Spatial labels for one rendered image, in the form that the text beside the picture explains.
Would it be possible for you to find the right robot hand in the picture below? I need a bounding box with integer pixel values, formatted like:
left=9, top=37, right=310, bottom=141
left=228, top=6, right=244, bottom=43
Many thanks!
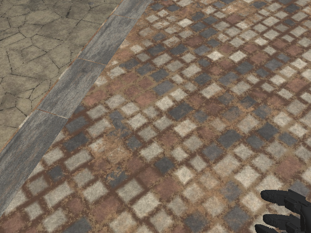
left=255, top=189, right=311, bottom=233

